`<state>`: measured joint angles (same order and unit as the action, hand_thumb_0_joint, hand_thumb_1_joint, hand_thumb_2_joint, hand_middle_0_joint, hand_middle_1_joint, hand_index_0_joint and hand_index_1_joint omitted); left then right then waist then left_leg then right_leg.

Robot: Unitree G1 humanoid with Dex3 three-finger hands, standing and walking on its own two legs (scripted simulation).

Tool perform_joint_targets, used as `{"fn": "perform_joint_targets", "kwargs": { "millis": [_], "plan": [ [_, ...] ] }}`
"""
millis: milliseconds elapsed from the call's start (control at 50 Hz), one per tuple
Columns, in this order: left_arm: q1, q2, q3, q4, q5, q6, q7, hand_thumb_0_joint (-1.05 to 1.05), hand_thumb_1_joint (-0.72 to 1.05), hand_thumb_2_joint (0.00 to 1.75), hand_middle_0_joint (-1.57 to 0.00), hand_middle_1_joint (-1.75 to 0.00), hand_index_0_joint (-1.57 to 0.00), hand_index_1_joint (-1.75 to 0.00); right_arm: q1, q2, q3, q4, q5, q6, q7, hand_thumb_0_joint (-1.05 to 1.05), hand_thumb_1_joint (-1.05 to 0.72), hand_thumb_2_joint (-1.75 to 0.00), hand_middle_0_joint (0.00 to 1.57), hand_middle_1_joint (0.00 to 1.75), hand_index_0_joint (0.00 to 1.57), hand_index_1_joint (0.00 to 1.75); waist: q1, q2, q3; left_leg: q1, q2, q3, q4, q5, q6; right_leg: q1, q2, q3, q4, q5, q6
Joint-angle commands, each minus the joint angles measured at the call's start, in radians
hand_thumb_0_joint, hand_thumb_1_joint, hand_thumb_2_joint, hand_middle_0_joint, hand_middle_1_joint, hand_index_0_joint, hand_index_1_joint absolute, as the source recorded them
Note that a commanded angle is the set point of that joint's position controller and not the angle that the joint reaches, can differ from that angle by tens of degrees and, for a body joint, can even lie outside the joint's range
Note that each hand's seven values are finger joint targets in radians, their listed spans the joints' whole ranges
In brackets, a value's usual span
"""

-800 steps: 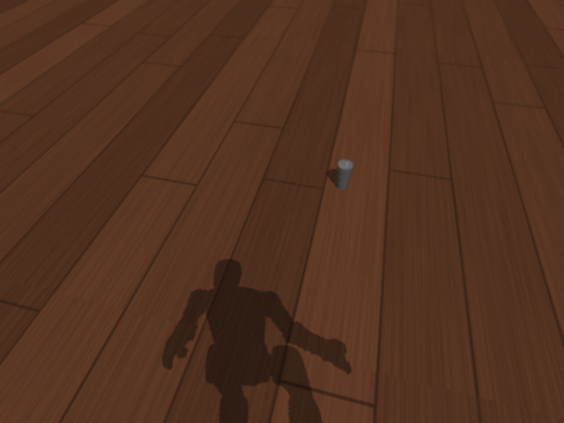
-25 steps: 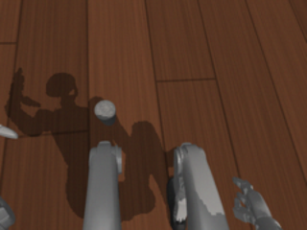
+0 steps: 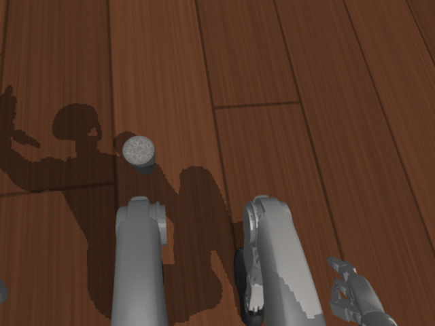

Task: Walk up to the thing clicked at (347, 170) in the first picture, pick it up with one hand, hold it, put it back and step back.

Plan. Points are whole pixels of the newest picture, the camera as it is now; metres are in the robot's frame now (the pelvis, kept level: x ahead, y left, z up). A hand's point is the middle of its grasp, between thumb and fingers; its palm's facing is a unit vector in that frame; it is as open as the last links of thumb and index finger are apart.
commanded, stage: go down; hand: left
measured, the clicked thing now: (142, 158) +0.47 +0.19 -0.31
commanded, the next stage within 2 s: approach in 0.12 s
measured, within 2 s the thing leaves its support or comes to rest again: neither
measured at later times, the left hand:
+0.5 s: hand (11, 133) +0.42 +0.36 -0.05, palm faces +0.07 -1.00 -0.02, open 17.6 cm
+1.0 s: hand (106, 156) +0.45 +0.26 -0.24, palm faces +0.01 -1.00 +0.04, open 17.5 cm
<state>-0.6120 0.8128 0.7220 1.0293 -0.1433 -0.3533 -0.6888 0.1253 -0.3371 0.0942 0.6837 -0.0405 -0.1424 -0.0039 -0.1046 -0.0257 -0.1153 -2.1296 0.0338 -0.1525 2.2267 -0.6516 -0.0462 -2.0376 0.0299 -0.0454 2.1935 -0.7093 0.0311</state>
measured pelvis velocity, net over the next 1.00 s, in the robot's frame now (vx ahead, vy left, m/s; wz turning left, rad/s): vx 0.00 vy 0.02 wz -0.14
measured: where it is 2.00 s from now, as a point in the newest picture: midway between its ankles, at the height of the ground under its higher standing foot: (200, 302)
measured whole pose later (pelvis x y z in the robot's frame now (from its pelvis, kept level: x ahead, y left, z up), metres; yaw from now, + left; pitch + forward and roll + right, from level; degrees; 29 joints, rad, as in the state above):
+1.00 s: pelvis +0.00 +0.02 -0.09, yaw -8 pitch +18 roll -14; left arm -0.66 0.81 0.59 1.40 -0.16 -0.90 -0.45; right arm -0.11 -0.35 0.40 0.59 -0.27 -0.05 0.09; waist -0.25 -0.20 0.19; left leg -2.26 0.02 -0.33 2.61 -0.70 -0.05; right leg -2.11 0.10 -0.15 2.45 -0.70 0.07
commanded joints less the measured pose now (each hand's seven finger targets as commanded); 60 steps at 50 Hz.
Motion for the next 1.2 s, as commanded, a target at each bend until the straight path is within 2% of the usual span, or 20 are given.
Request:
{"fn": "perform_joint_targets", "kwargs": {
  "millis": [0,140,240,280,360,480,540,600,620,660,720,740,800,880,940,980,1000,1040,1080,1180],
  "plan": [
    [-0.223,0.408,0.071,-0.187,-0.039,-0.058,0.007,0.00,-0.56,0.04,-0.04,-0.07,-0.05,-0.05,0.121,-0.230,-0.082,-0.063,0.001,-0.022,-0.012,0.00,-0.88,-0.89,0.20,0.30,0.20,0.30,0.040,0.243,-0.597,0.476,0.000,0.101,-0.265,0.062,0.070,0.259,0.010,-0.062,-0.248,0.108,-0.074],
    [-0.240,0.449,0.085,-0.196,-0.038,-0.060,0.004,0.00,-0.54,0.03,-0.04,-0.06,-0.05,-0.04,0.115,-0.238,-0.075,-0.072,0.002,-0.019,-0.012,0.00,-0.88,-0.89,0.20,0.30,0.20,0.30,0.040,0.259,-0.592,0.468,-0.001,0.094,-0.256,0.082,0.069,0.244,0.010,-0.067,-0.229,0.123,-0.076],
    [-0.240,0.419,0.070,-0.157,-0.042,-0.066,-0.002,0.00,-0.54,0.00,-0.05,-0.07,-0.06,-0.06,0.108,-0.237,-0.067,-0.074,-0.003,-0.021,-0.011,0.00,-0.89,-0.89,0.20,0.30,0.20,0.30,0.019,0.245,-0.541,0.436,0.000,0.090,-0.239,0.066,0.071,0.224,0.012,-0.072,-0.226,0.112,-0.073],
    [-0.212,0.359,0.056,-0.084,-0.047,-0.078,-0.004,0.00,-0.57,0.00,-0.05,-0.08,-0.06,-0.07,0.104,-0.242,-0.060,-0.071,-0.007,-0.022,-0.006,0.00,-0.89,-0.89,0.20,0.30,0.20,0.30,-0.002,0.230,-0.489,0.426,0.004,0.071,-0.227,0.076,0.068,0.176,0.013,-0.087,-0.194,0.124,-0.075],
    [-0.255,0.274,0.007,-0.029,-0.079,-0.160,-0.010,0.00,-0.61,0.01,-0.06,-0.11,-0.07,-0.09,0.102,-0.238,-0.038,-0.066,-0.022,-0.031,0.005,0.00,-0.89,-0.89,0.20,0.30,0.20,0.30,-0.051,0.182,-0.441,0.366,0.004,0.063,-0.162,0.073,0.068,0.159,0.019,-0.099,-0.173,0.123,-0.070],
    [-0.270,0.257,-0.026,0.070,-0.093,-0.297,0.006,0.00,-0.61,0.02,-0.06,-0.10,-0.07,-0.09,0.058,-0.258,0.000,-0.072,-0.063,-0.037,0.025,0.00,-0.89,-0.89,0.20,0.30,0.20,0.30,-0.063,0.170,-0.435,0.324,0.009,0.061,-0.073,0.028,0.063,0.154,0.034,-0.118,-0.126,0.092,-0.063],
    [-0.290,0.320,0.009,0.017,-0.084,-0.359,0.037,0.00,-0.61,0.03,-0.05,-0.11,-0.07,-0.10,0.028,-0.274,0.018,-0.084,-0.087,-0.016,0.034,0.00,-0.89,-0.89,0.20,0.30,0.20,0.30,-0.031,0.231,-0.472,0.356,0.015,0.055,-0.048,0.057,0.051,0.156,0.037,-0.128,-0.080,0.114,-0.065],
    [-0.248,0.309,-0.002,0.039,-0.058,-0.402,0.073,0.00,-0.60,0.04,-0.06,-0.12,-0.07,-0.11,-0.007,-0.289,0.044,-0.092,-0.111,0.012,0.043,0.00,-0.89,-0.89,0.20,0.30,0.20,0.30,-0.035,0.323,-0.479,0.419,0.025,0.041,-0.041,0.100,0.033,0.148,0.037,-0.143,-0.030,0.148,-0.068],
    [-0.327,0.378,0.031,-0.067,-0.053,-0.431,0.090,0.00,-0.60,0.06,-0.06,-0.12,-0.07,-0.12,-0.008,-0.294,0.048,-0.080,-0.121,0.021,0.044,0.00,-0.89,-0.89,0.20,0.30,0.20,0.30,-0.032,0.369,-0.497,0.432,0.028,0.037,-0.031,0.109,0.030,0.145,0.038,-0.144,-0.014,0.157,-0.070],
    [-0.327,0.381,0.035,-0.098,-0.044,-0.469,0.111,0.00,-0.60,0.04,-0.07,-0.12,-0.07,-0.11,-0.017,-0.300,0.064,-0.071,-0.140,0.038,0.047,0.00,-0.90,-0.90,0.20,0.30,0.20,0.30,-0.045,0.411,-0.521,0.473,0.033,0.028,-0.010,0.161,0.025,0.155,0.041,-0.153,0.011,0.198,-0.069],
    [-0.277,0.258,-0.042,0.013,-0.043,-0.505,0.126,0.00,-0.58,0.05,-0.07,-0.12,-0.07,-0.11,-0.054,-0.301,0.099,-0.064,-0.164,0.054,0.053,0.00,-0.90,-0.90,0.20,0.30,0.20,0.30,-0.102,0.365,-0.447,0.426,0.033,0.007,0.033,0.136,0.028,0.147,0.046,-0.172,0.020,0.192,-0.062],
    [-0.290,0.300,-0.015,-0.007,-0.046,-0.523,0.136,0.00,-0.56,0.05,-0.07,-0.11,-0.07,-0.11,-0.060,-0.312,0.105,-0.060,-0.170,0.059,0.053,0.00,-0.90,-0.90,0.20,0.30,0.20,0.30,-0.101,0.370,-0.443,0.417,0.034,0.004,0.042,0.149,0.028,0.159,0.047,-0.176,0.029,0.208,-0.062],
    [-0.271,0.282,-0.045,0.072,-0.037,-0.552,0.161,0.00,-0.51,0.05,-0.06,-0.10,-0.07,-0.09,-0.107,-0.337,0.131,-0.096,-0.190,0.072,0.054,0.00,-0.90,-0.90,0.20,0.30,0.20,0.30,-0.136,0.368,-0.425,0.426,0.039,-0.018,0.066,0.172,0.026,0.171,0.051,-0.194,0.041,0.235,-0.057],
    [-0.220,0.147,-0.140,0.243,-0.038,-0.591,0.206,0.00,-0.59,0.03,-0.06,-0.11,-0.08,-0.09,-0.148,-0.343,0.177,-0.121,-0.218,0.088,0.068,0.00,-0.90,-0.90,0.20,0.30,0.20,0.30,-0.180,0.273,-0.345,0.377,0.038,-0.052,0.098,0.178,0.023,0.176,0.061,-0.229,0.046,0.260,-0.049],
    [-0.219,0.182,-0.118,0.263,-0.037,-0.633,0.272,0.00,-0.60,0.03,-0.06,-0.10,-0.08,-0.08,-0.162,-0.357,0.203,-0.124,-0.238,0.099,0.079,0.00,-0.91,-0.90,0.20,0.30,0.20,0.30,-0.180,0.275,-0.311,0.356,0.034,-0.067,0.112,0.168,0.020,0.201,0.068,-0.246,0.056,0.262,-0.044],
    [-0.239,0.155,-0.140,0.256,-0.034,-0.667,0.314,0.00,-0.61,0.02,-0.06,-0.10,-0.08,-0.07,-0.194,-0.357,0.221,-0.142,-0.250,0.103,0.089,0.00,-0.91,-0.90,0.20,0.30,0.20,0.30,-0.187,0.294,-0.295,0.364,0.035,-0.075,0.115,0.157,0.016,0.201,0.072,-0.256,0.066,0.255,-0.043],
    [-0.217,0.197,-0.101,0.260,-0.026,-0.684,0.340,0.00,-0.59,0.02,-0.06,-0.10,-0.08,-0.07,-0.195,-0.366,0.221,-0.134,-0.258,0.108,0.092,0.00,-0.91,-0.90,0.20,0.30,0.20,0.30,-0.175,0.301,-0.291,0.362,0.034,-0.076,0.119,0.143,0.017,0.206,0.077,-0.255,0.062,0.247,-0.043],
    [-0.261,0.187,-0.127,0.227,-0.008,-0.723,0.382,0.00,-0.59,0.04,-0.06,-0.10,-0.08,-0.08,-0.221,-0.362,0.236,-0.139,-0.271,0.114,0.099,0.00,-0.90,-0.90,0.20,0.30,0.20,0.30,-0.190,0.311,-0.266,0.348,0.034,-0.076,0.122,0.120,0.016,0.216,0.078,-0.258,0.060,0.237,-0.040],
    [-0.261,0.267,-0.090,0.212,0.015,-0.750,0.429,0.00,-0.56,0.05,-0.05,-0.10,-0.07,-0.07,-0.234,-0.367,0.245,-0.126,-0.287,0.122,0.100,0.00,-0.91,-0.90,0.20,0.30,0.20,0.30,-0.181,0.337,-0.249,0.328,0.037,-0.071,0.134,0.102,0.018,0.228,0.082,-0.252,0.060,0.234,-0.040],
    [-0.235,0.231,-0.163,0.260,0.079,-0.775,0.492,0.00,-0.48,0.08,-0.06,-0.09,-0.07,-0.08,-0.256,-0.382,0.255,-0.127,-0.315,0.141,0.106,0.00,-0.90,-0.90,0.20,0.30,0.20,0.30,-0.220,0.358,-0.185,0.335,0.044,-0.086,0.113,0.052,0.009,0.197,0.085,-0.279,0.061,0.207,-0.039]
  ]
}}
